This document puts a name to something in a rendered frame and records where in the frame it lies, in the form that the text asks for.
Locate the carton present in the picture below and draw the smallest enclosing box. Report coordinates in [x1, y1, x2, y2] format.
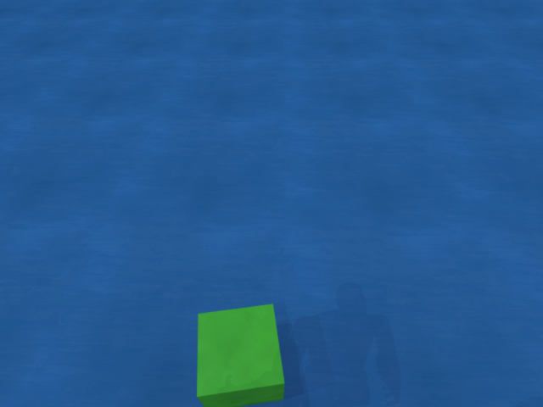
[197, 304, 285, 407]

